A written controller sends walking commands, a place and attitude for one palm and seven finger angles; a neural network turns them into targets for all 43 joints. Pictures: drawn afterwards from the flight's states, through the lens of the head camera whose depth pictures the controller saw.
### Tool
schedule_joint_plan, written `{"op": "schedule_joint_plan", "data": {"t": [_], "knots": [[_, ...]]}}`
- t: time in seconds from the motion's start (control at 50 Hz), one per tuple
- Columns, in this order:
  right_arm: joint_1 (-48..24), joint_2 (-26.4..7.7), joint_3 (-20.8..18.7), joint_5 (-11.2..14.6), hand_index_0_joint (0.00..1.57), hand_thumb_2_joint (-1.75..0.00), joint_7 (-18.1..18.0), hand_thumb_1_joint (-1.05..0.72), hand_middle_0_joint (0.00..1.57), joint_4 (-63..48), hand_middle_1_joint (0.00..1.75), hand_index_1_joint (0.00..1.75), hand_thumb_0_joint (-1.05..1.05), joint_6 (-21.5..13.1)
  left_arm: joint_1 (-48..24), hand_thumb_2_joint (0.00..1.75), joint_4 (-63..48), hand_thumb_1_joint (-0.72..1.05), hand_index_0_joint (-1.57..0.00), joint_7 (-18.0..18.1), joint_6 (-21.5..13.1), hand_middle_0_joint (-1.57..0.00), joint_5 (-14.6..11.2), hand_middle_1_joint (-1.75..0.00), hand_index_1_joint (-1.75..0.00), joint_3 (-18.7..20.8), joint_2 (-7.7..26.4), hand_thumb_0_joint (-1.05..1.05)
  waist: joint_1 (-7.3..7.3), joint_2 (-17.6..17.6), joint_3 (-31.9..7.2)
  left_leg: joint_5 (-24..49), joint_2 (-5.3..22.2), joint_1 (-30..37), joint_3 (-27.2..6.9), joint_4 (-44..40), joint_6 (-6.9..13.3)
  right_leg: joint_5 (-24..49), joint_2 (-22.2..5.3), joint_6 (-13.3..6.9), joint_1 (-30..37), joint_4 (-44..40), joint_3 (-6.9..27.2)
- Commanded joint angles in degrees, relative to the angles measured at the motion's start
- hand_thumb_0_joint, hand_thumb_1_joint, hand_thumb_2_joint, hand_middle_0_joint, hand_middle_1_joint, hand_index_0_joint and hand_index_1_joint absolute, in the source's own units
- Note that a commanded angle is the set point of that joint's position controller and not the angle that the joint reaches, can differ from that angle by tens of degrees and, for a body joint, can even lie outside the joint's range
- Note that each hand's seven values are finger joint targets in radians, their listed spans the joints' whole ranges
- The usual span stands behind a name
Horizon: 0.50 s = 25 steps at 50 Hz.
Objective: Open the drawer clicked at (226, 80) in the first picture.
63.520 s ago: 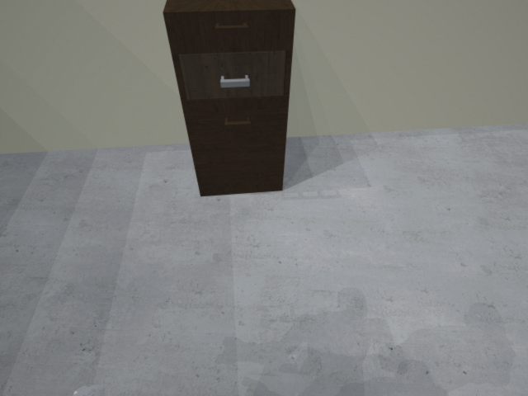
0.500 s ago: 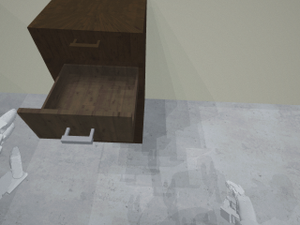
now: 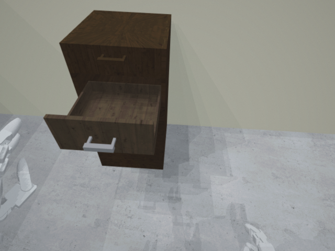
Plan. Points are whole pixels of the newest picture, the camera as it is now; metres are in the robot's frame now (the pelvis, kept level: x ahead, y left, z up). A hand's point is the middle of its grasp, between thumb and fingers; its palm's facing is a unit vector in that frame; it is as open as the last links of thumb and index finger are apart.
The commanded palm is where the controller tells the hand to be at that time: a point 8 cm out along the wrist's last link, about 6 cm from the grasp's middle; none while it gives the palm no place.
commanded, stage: stop stepping back and stand still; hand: left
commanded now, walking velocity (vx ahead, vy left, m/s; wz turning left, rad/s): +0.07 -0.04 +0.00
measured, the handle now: (100, 143) +0.51 +0.25 -0.11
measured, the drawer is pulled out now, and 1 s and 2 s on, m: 0.30 0.30 0.30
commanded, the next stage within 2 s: let the arm hang, fingers relaxed in 0.12 s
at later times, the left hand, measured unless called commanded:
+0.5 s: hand out of the picture +0.08 +0.17 -0.16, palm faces +0.04 -0.99 -0.15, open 7.2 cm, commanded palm none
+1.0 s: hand out of the picture -0.03 +0.18 -0.16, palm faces +0.04 -0.98 -0.20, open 7.4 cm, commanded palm none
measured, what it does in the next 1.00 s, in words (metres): stands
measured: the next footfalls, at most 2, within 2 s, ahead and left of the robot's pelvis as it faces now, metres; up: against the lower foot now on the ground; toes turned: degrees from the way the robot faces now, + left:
none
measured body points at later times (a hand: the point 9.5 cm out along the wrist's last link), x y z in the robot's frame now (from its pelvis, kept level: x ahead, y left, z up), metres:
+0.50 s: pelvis +0.01 +0.01 +0.00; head +0.02 +0.02 +0.45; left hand +0.08 +0.22 -0.15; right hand +0.09 -0.22 -0.13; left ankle +0.01 +0.11 -0.73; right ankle +0.01 -0.09 -0.73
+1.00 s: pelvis +0.00 +0.01 +0.01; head +0.02 +0.00 +0.46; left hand -0.03 +0.23 -0.15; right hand -0.03 -0.18 -0.16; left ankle +0.01 +0.11 -0.73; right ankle +0.02 -0.09 -0.73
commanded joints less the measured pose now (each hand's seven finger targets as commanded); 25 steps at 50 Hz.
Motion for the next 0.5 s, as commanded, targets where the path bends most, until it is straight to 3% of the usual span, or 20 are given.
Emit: {"op": "schedule_joint_plan", "data": {"t": [0.0, 0.04, 0.06, 0.08, 0.1, 0.12, 0.16, 0.18, 0.2, 0.22, 0.24, 0.26, 0.3, 0.32, 0.34, 0.36, 0.4, 0.44, 0.46, 0.48], "knots": [[-8.9, -8.7, -2.2, -0.1, 0.20, -0.90, -0.4, -0.90, 0.20, -8.2, 0.30, 0.30, 0.00, -3.5, -1.9, 0.90, -12.2, 0.90, -0.20, 0.8, -4.6, -0.20, -0.4, -0.30, -0.30, 8.0, 9.8, 0.00, 1.85, 5.9, 4.1, -10.6, 10.3, -13.5, -10.1, -10.3, 4.2, 5.7, -1.5, -0.2, 13.9, -18.5, 0.5], [-8.6, -8.7, -3.0, 0.3, 0.20, -0.90, -0.3, -0.90, 0.20, -8.1, 0.30, 0.30, 0.00, -3.4, -3.8, 0.90, -11.1, 0.90, -0.20, 0.3, -5.5, -0.20, -1.1, -0.30, -0.30, 8.7, 10.6, 0.00, 0.41, -2.6, 2.6, -8.4, 4.2, -11.6, -4.5, -1.0, 1.2, 6.7, -8.3, -3.7, 12.5, -25.7, 11.9], [-7.9, -8.6, -3.6, 0.9, 0.20, -0.90, 0.0, -0.90, 0.20, -8.2, 0.30, 0.30, 0.00, -3.2, -3.1, 0.90, -10.6, 0.90, -0.20, 0.0, -5.1, -0.20, -1.4, -0.30, -0.30, 7.5, 9.2, 0.00, 0.47, -7.1, 1.5, -10.3, 1.3, -10.0, -2.3, 6.3, -0.1, -4.6, -13.1, -6.0, 7.3, -30.1, 20.1], [-7.0, -8.5, -4.2, 1.1, 0.20, -0.90, 0.2, -0.90, 0.20, -7.8, 0.30, 0.30, 0.00, -2.5, -1.0, 0.90, -10.0, 0.90, -0.20, 0.2, -4.6, -0.20, -1.7, -0.30, -0.30, 7.0, 8.6, 0.00, 0.69, -7.6, 1.7, -7.8, 0.9, -8.9, -1.6, 12.0, -0.5, -7.7, -16.6, -8.0, 5.8, -33.0, 24.2], [-7.3, -8.2, -3.9, 0.8, 0.20, -0.90, 0.4, -0.90, 0.20, -7.8, 0.30, 0.30, 0.00, -2.0, -0.4, 0.90, -9.8, 0.90, -0.20, 0.3, -4.5, -0.20, -1.8, -0.30, -0.30, 6.7, 8.2, 0.00, 0.54, -7.2, 1.6, -6.4, 1.2, -9.2, -2.0, 13.5, -0.6, -2.5, -17.0, -9.0, 6.4, -32.3, 23.0], [-7.8, -8.0, -3.6, 0.8, 0.20, -0.90, 0.6, -0.90, 0.20, -8.0, 0.30, 0.30, 0.00, -1.8, -1.0, 0.90, -10.9, 0.90, -0.20, 0.3, -4.7, -0.20, -1.9, -0.30, -0.30, 6.6, 8.0, 0.00, 0.49, -5.4, 1.0, -6.2, 2.1, -8.1, -2.3, 10.0, -0.5, 3.9, -16.5, -9.1, 7.7, -30.0, 19.0], [-8.9, -7.2, -2.7, 0.8, 0.20, -0.90, 0.1, -0.90, 0.20, -8.3, 0.30, 0.30, 0.00, -2.0, 0.4, 0.90, -11.1, 0.90, -0.20, 0.7, -4.7, -0.20, -1.5, -0.30, -0.30, 7.8, 9.0, 0.00, 0.67, -4.1, 0.1, -1.7, 2.5, -0.8, -1.6, -3.1, -0.1, 8.7, -12.6, -6.1, 6.6, -26.1, 12.0], [-8.8, -7.5, -2.5, 0.7, 0.20, -0.90, -0.2, -0.90, 0.20, -8.5, 0.30, 0.30, 0.00, -2.1, 0.9, 0.90, -12.5, 0.90, -0.20, 0.9, -5.0, -0.20, -1.3, -0.30, -0.30, 7.1, 8.7, 0.00, 0.87, -1.5, -0.2, 1.8, 3.3, 1.1, -2.2, -8.2, 0.2, 9.8, -9.9, -4.3, 7.9, -23.5, 8.9], [-4.0, -13.0, -5.4, -0.9, 0.20, -0.90, 5.6, -0.90, 0.20, 7.7, 0.30, 0.30, 0.00, -3.0, -7.5, 0.90, 34.6, 0.90, -0.20, -6.6, 5.5, -0.20, 5.2, -0.30, -0.30, -13.7, -3.4, 0.00, -1.75, 3.9, 0.7, 16.5, 7.3, 0.4, -9.3, 1.5, 0.8, 20.3, -8.7, -2.9, -3.3, -7.5, 2.5], [-0.7, -10.0, -4.4, -0.9, 0.20, -0.90, 4.8, -0.90, 0.20, 5.3, 0.30, 0.30, 0.00, 0.7, -5.3, 0.90, 36.0, 0.90, -0.20, -7.6, 9.6, -0.20, 3.4, -0.30, -0.30, -13.3, -6.2, 0.00, 0.46, 5.1, -2.8, 19.3, 10.3, -0.5, -11.5, -1.4, 2.6, 16.0, -4.7, -1.2, -0.6, -5.8, 2.6], [-2.7, -9.2, -3.8, -1.2, 0.20, -0.90, 4.3, -0.90, 0.20, 4.1, 0.30, 0.30, 0.00, 2.0, -7.6, 0.90, 37.8, 0.90, -0.20, -7.8, 10.4, -0.20, 3.1, -0.30, -0.30, -14.0, -6.6, 0.00, 1.75, 3.4, -3.4, 14.1, 10.9, -5.8, -12.6, -2.6, 3.5, 9.3, -3.8, -0.9, 2.7, -5.7, 1.9], [-2.8, -8.3, -3.2, -1.6, 0.20, -0.90, 4.0, -0.90, 0.20, 3.5, 0.30, 0.30, 0.00, 2.3, -10.3, 0.90, 40.7, 0.90, -0.20, -8.0, 10.4, -0.20, 3.3, -0.30, -0.30, -14.3, -6.2, 0.00, 2.13, -2.0, -4.2, 16.8, 10.1, -6.2, -13.1, -2.3, 3.5, 12.3, -3.5, -0.9, 4.8, -6.9, 2.2], [-2.8, -8.7, -2.9, -1.6, 0.20, -0.90, 3.3, -0.90, 0.20, 4.0, 0.30, 0.30, 0.00, 3.2, -13.5, 0.90, 47.9, 0.90, -0.20, -8.2, 10.4, -0.20, 3.3, -0.30, -0.30, -14.7, -4.2, 0.00, 2.78, -10.4, -4.1, 18.3, 5.7, -5.6, -8.5, 1.5, 1.3, 27.0, -6.5, -2.8, 10.5, -11.8, 5.5], [-2.4, -8.9, -3.1, -1.4, 0.20, -0.90, 3.0, -0.90, 0.20, 4.9, 0.30, 0.30, 0.00, 4.0, -15.1, 0.90, 52.3, 0.90, -0.20, -8.1, 10.4, -0.20, 3.1, -0.30, -0.30, -14.9, -3.3, 0.00, 2.42, -10.4, -4.2, 16.7, 3.4, -2.7, -6.3, 2.4, 0.0, 32.4, -8.9, -4.9, 10.8, -13.2, 7.5], [-1.9, -8.5, -2.9, -1.4, 0.20, -0.90, 2.8, -0.90, 0.20, 6.0, 0.30, 0.30, 0.00, 4.8, -16.7, 0.90, 56.6, 0.90, -0.20, -7.9, 10.6, -0.20, 2.9, -0.30, -0.30, -15.1, -2.7, 0.00, 2.06, -8.8, -3.3, 15.9, 2.7, -0.5, -5.3, 1.6, -0.6, 34.5, -9.6, -5.7, 10.5, -13.9, 7.5], [-2.0, -8.3, -2.7, -1.4, 0.20, -0.90, 2.7, -0.90, 0.20, 7.4, 0.30, 0.30, 0.00, 5.2, -18.5, 0.90, 60.7, 0.90, -0.20, -7.8, 11.0, -0.20, 2.6, -0.30, -0.30, -15.5, -2.6, 0.00, 1.82, -3.1, -1.6, 18.8, 3.4, 1.1, -5.6, -0.3, -0.6, 33.6, -8.4, -5.5, 9.2, -13.3, 6.4], [-2.4, -7.9, -1.8, -1.5, 0.20, -0.90, 2.2, -0.90, 0.20, 10.5, 0.30, 0.30, 0.00, 5.6, -20.0, 0.90, 68.4, 0.90, -0.20, -7.7, 11.4, -0.20, 2.1, -0.30, -0.30, -16.3, -2.9, 0.00, 2.58, 5.9, 1.6, 22.1, 5.8, 0.1, -8.0, -5.3, 0.4, 24.6, -5.2, -3.6, 10.3, -14.4, 5.1], [-2.8, -7.9, -1.3, -1.2, 0.20, -0.90, 1.9, -0.90, 0.20, 12.9, 0.30, 0.30, 0.00, 5.8, -19.4, 0.90, 75.2, 0.90, -0.20, -7.7, 11.6, -0.20, 1.8, -0.30, -0.30, -16.9, -3.1, 0.00, 3.33, 8.1, 3.5, 16.7, 6.4, -1.1, -8.6, -8.2, 0.9, 17.0, -4.3, -3.0, 11.7, -17.5, 5.2], [-2.7, -8.0, -1.2, -1.0, 0.20, -0.90, 1.7, -0.90, 0.20, 13.8, 0.30, 0.30, 0.00, 5.9, -19.0, 0.90, 77.8, 0.90, -0.20, -7.8, 11.6, -0.20, 1.7, -0.30, -0.30, -17.1, -3.1, 0.00, 3.40, 7.3, 4.1, 14.6, 6.6, -0.5, -8.9, -8.9, 1.0, 15.7, -4.1, -3.0, 11.4, -18.8, 5.2], [-2.0, -7.5, -1.1, -1.0, 0.20, -0.90, 1.6, -0.90, 0.20, 15.1, 0.30, 0.30, 0.00, 5.9, -18.5, 0.90, 80.4, 0.90, -0.20, -7.9, 11.4, -0.20, 1.7, -0.30, -0.30, -17.2, -3.8, 0.00, 3.31, 7.8, 3.0, 11.3, 6.4, 0.2, -8.6, -9.5, 1.0, 14.8, -4.6, -3.0, 12.3, -20.1, 5.5]]}}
